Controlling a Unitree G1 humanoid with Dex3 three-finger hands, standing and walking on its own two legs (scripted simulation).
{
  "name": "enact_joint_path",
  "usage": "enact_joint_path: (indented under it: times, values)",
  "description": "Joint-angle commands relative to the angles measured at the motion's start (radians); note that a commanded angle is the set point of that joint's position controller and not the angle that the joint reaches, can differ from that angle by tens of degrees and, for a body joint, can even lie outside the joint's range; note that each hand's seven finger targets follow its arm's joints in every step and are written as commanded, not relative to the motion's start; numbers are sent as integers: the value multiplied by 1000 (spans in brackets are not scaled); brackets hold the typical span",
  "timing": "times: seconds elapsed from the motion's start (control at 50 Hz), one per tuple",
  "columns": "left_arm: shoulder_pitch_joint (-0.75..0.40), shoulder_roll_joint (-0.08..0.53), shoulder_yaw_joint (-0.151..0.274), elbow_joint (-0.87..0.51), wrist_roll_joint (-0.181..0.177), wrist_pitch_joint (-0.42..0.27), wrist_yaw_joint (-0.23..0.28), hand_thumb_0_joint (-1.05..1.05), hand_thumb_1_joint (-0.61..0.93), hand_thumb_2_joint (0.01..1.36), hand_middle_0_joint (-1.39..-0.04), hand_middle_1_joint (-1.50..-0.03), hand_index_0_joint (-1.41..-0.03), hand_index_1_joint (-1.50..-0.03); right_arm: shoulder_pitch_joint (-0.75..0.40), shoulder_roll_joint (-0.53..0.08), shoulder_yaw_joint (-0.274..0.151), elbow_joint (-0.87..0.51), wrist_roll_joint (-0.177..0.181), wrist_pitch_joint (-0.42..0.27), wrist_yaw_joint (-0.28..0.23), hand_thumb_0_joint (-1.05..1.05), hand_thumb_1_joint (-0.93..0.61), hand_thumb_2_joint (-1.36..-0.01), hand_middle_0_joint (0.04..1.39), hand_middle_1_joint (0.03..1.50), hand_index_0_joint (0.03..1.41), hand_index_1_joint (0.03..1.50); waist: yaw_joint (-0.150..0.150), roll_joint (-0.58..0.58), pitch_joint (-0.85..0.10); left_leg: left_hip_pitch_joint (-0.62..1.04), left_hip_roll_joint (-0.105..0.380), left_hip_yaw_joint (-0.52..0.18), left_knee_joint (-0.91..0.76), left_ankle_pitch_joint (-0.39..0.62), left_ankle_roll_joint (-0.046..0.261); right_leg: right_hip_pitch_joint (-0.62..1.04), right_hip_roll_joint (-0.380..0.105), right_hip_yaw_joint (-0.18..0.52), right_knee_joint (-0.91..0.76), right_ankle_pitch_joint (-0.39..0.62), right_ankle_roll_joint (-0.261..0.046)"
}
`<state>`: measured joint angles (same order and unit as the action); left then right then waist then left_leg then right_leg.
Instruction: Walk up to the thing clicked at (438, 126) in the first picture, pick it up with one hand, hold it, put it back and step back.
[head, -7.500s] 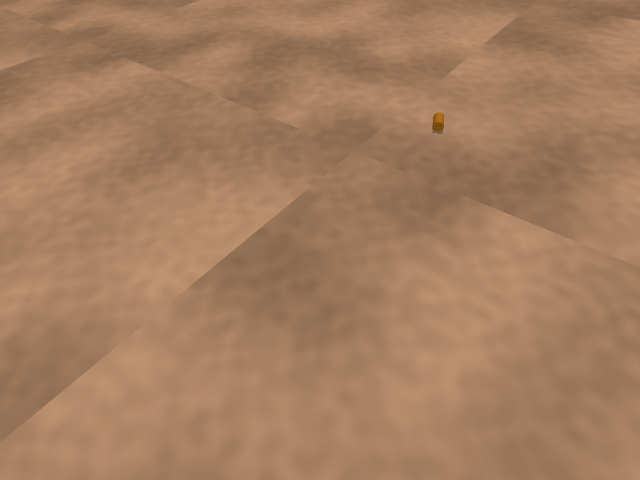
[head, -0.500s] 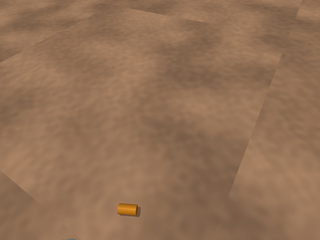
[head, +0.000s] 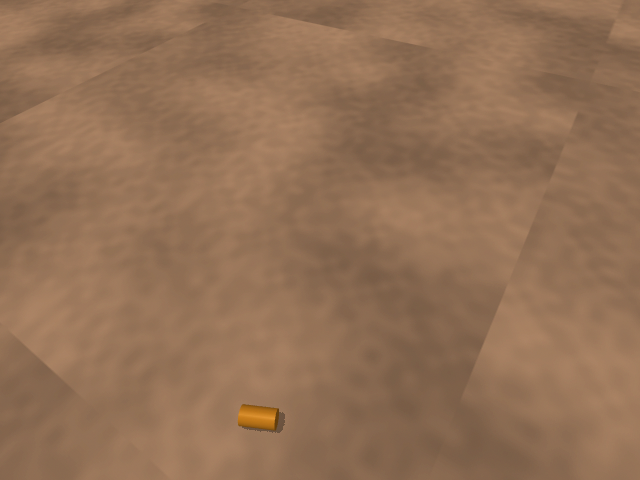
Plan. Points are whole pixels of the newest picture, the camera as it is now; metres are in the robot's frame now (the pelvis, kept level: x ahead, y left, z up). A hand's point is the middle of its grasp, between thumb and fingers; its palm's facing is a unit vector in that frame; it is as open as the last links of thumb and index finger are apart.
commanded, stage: walk up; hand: left
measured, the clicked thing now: (258, 417) +0.42 +0.27 -0.74
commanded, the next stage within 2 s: none
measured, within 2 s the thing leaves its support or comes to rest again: neither
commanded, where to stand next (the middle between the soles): +0.04 +0.00 m, yaw -1 degrees
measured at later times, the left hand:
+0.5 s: hand out of the picture +0.03 +0.29 -0.16, palm faces +0.04 -0.89 -0.46, open 7.3 cm
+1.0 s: hand out of the picture +0.04 +0.28 -0.17, palm faces +0.00 -0.94 -0.35, open 7.4 cm
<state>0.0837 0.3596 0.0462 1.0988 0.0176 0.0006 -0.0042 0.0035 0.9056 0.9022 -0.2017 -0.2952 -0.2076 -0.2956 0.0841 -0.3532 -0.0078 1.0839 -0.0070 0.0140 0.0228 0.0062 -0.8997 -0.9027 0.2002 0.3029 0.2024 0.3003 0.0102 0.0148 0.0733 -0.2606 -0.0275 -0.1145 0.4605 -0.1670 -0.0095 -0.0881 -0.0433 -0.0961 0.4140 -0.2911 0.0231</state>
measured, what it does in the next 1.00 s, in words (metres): steps on the spot: left foot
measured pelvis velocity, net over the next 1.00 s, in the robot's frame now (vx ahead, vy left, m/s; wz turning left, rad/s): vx -0.03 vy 0.00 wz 0.02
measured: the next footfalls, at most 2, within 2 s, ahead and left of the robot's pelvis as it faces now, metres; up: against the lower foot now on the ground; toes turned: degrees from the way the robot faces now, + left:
left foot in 0.66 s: -0.06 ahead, +0.16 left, +0.00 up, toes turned +3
right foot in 1.04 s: +0.11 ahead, -0.15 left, +0.00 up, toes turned +2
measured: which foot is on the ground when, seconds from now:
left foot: down 0.00-0.42, up 0.44-0.64, down 0.66-1.00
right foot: down 0.00-0.66, up 0.68-1.00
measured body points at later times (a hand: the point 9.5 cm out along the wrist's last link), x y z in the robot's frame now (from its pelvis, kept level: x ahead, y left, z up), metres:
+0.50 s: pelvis -0.06 +0.01 -0.03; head -0.01 -0.01 +0.42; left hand +0.02 +0.34 -0.13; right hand +0.07 -0.31 -0.15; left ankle -0.01 +0.13 -0.70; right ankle -0.04 -0.13 -0.74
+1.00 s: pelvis -0.03 +0.00 -0.02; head +0.01 +0.02 +0.43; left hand +0.04 +0.33 -0.15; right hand -0.02 -0.34 -0.12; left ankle -0.10 +0.16 -0.74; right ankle +0.08 -0.15 -0.72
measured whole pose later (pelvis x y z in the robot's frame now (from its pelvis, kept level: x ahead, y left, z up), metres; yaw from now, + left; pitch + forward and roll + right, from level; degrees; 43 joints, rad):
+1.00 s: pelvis -0.03 +0.00 -0.02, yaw +1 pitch -3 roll +2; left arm 0.19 0.44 0.09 0.91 0.00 0.05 -0.05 0.00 0.91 0.90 -0.20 -0.29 -0.20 -0.30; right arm 0.34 -0.41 -0.07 0.91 -0.02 -0.03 -0.03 0.01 -0.89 -0.90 0.20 0.30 0.21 0.30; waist -0.02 -0.08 0.16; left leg -0.11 0.05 0.01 0.61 -0.43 -0.05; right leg -0.50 -0.05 0.09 0.79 -0.23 0.00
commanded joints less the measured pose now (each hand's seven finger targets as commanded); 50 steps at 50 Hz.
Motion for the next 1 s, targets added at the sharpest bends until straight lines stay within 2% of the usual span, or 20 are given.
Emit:
enact_joint_path:
  times: [0.0, 0.14, 0.16, 0.2, 0.34, 0.38, 0.4, 0.42, 0.48, 0.56, 0.6, 0.62, 0.64, 0.66, 0.68, 0.7, 0.76, 0.8, 0.88, 0.98]
  values:
    - [-43, 217, 40, -75, -4, -25, 15, 0, 900, 900, -200, -300, -200, -300, -48, -213, -50, -65, -2, -24, -17, 0, -900, -900, 200, 300, 200, 300, -5, 2, -106, 30, 99, -71, -61, 191, 44, 22, -86, 78, -72, 81, -58]
    - [-45, 219, 43, -79, -3, -24, 15, 0, 900, 900, -200, -300, -200, -300, -43, -210, -50, -67, -2, -22, -17, 0, -900, -900, 200, 300, 200, 300, -8, 0, -102, 15, 92, -73, -62, 168, 43, 29, -88, 76, -78, 63, -60]
    - [-36, 270, 56, -89, -23, -14, 31, 0, 900, 900, -200, -300, -200, -300, -71, -258, -76, -90, -15, 3, -13, 0, -900, -900, 200, 300, 200, 300, -5, 65, 1, -13, 86, -64, 18, 456, 45, -45, -117, 95, 9, 322, -61]
    - [-9, 251, 59, -102, -37, -6, 43, 0, 900, 900, -200, -300, -200, -300, -40, -229, -71, -108, -3, 13, -13, 0, -900, -900, 200, 300, 200, 300, -9, 45, -75, 30, 93, -54, 63, 602, 70, -10, -93, 59, 92, 411, -68]
    - [83, 227, 71, -145, -28, 31, 46, 0, 900, 900, -200, -300, -200, -300, -74, -271, -116, -231, -14, 63, -4, 0, -900, -900, 200, 300, 200, 300, 4, 104, -197, -103, 145, -215, 69, 279, 182, -33, -17, 103, 322, -30, -115]
    - [129, 282, 94, -151, -14, 30, 48, 0, 900, 900, -200, -300, -200, -300, -92, -239, -118, -271, -23, 72, -4, 0, -900, -900, 200, 300, 200, 300, 52, -67, -171, -214, 11, -125, 310, 12, 131, -69, -184, 267, 155, -49, -212]
    - [90, 345, 110, -177, 7, 19, 49, 0, 900, 900, -200, -300, -200, -300, -103, -205, -115, -293, -27, 76, -6, 0, -900, -900, 200, 300, 200, 300, 70, -248, -100, -257, -95, 7, 587, -272, 42, -171, -440, 453, -96, 83, -313]
    - [2, 381, 117, -217, 23, 5, 57, 0, 900, 900, -200, -300, -200, -300, -58, -216, -120, -296, -41, 85, -10, 0, -900, -900, 200, 300, 200, 300, 33, -225, -45, -270, -39, -70, 760, -395, 7, -272, -535, 532, -130, 198, -371]
    - [-120, 324, 110, -265, 25, -13, 68, 0, 900, 900, -200, -300, -200, -300, 87, -254, -143, -260, -22, 75, 13, 0, -900, -900, 200, 300, 200, 300, -68, -134, -37, -165, -2, -64, 815, -333, 9, -348, -391, 280, -22, 238, -299]
    - [-52, 272, 95, -275, 75, -21, 27, 0, 900, 900, -200, -300, -200, -300, 160, -217, -131, -211, -7, 13, 26, 0, -900, -900, 200, 300, 200, 300, -11, -262, -154, -75, -5, 165, 301, -363, -6, -132, -184, 148, 31, -406, -166]
    - [-9, 287, 107, -280, 70, 9, 0, 0, 900, 900, -200, -300, -200, -300, 325, -226, -150, -166, -21, -25, 8, 0, -900, -900, 200, 300, 200, 300, -85, -155, -168, 180, -17, 169, -34, -258, 1, -231, -135, 109, 330, -465, -156]
    - [57, 215, 88, -286, 63, 25, -11, 0, 900, 900, -200, -300, -200, -300, 401, -293, -174, -156, -35, -50, -13, 0, -900, -900, 200, 300, 200, 300, -118, 64, -115, 352, 44, 0, -109, -314, 17, -452, -60, 55, 619, -385, -120]
    - [73, 130, 64, -312, 50, 26, -14, 0, 900, 900, -200, -300, -200, -300, 409, -377, -180, -190, -62, -72, -29, 0, -900, -900, 200, 300, 200, 300, -115, 222, -30, 368, 253, -469, -168, -448, 58, -758, 58, 172, 847, -411, -70]
    - [83, 189, 74, -314, 29, 27, -10, 0, 900, 900, -200, -300, -200, -300, 303, -430, -177, -240, -57, -85, -40, 0, -900, -900, 200, 300, 200, 300, -54, 110, 19, 292, 412, -657, -209, -367, 144, -829, 61, 268, 842, -306, -70]
    - [-16, 246, 78, -327, 32, 18, -8, 0, 900, 900, -200, -300, -200, -300, 256, -464, -179, -238, -22, -93, -41, 0, -900, -900, 200, 300, 200, 300, -78, 82, 76, 166, 505, -715, -288, -458, 254, -782, -35, 324, 784, -221, -67]
    - [-75, 285, 84, -330, 31, 8, -12, 0, 900, 900, -200, -300, -200, -300, 211, -442, -172, -232, -21, -104, -48, 0, -900, -900, 200, 300, 200, 300, -61, 11, 142, 95, 483, -659, -284, -418, 280, -759, -56, 350, 769, -177, -53]
    - [91, 282, 111, -271, 10, 16, -39, 0, 900, 900, -200, -300, -200, -300, 211, -332, -138, -240, -22, -132, -64, 0, -900, -900, 200, 300, 200, 300, 0, 13, 146, 110, 295, -201, -138, -18, 171, -626, -27, 327, 689, -18, -29]
    - [98, 275, 121, -282, 23, 38, -60, 0, 900, 900, -200, -300, -200, -300, 259, -347, -151, -225, -11, -139, -77, 0, -900, -900, 200, 300, 200, 300, -6, 38, 134, 61, 325, -149, -120, 123, 207, -560, -14, 308, 692, 3, -12]
    - [82, 212, 89, -297, -18, 40, -43, 0, 900, 900, -200, -300, -200, -300, 174, -294, -131, -266, -24, -114, -76, 0, -900, -900, 200, 300, 200, 300, -7, 180, 115, -52, 238, 62, -75, 396, 173, -381, 29, 219, 545, 37, -15]
    - [158, 208, 67, -229, -32, -2, -13, 0, 900, 900, -200, -300, -200, -300, 108, -259, -112, -288, -2, -27, -60, 0, -900, -900, 200, 300, 200, 300, 21, 207, -41, -41, 148, 137, 237, 226, 132, -48, 51, 52, 133, 209, -18]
